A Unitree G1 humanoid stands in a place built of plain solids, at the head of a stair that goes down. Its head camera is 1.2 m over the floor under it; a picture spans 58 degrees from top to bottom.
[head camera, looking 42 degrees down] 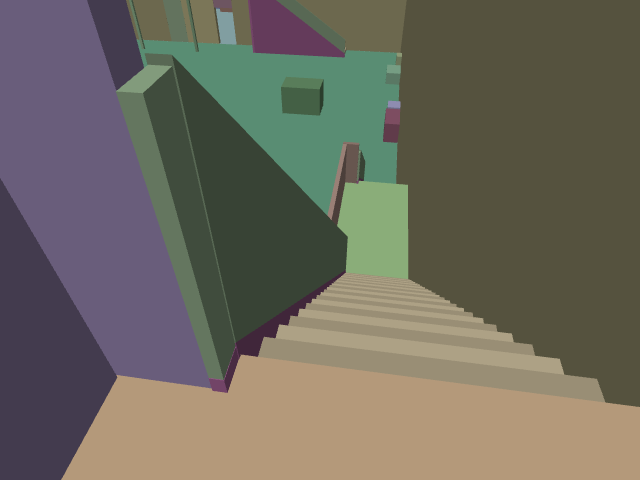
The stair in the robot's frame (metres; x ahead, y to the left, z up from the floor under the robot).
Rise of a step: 0.21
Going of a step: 0.22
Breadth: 1.23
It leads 8 degrees to the right of straight ahead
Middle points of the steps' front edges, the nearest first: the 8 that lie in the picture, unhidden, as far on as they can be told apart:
0.70 -0.36 0.00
0.91 -0.39 -0.21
1.13 -0.42 -0.42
1.35 -0.45 -0.64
1.57 -0.49 -0.85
1.79 -0.52 -1.06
2.01 -0.55 -1.27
2.23 -0.58 -1.49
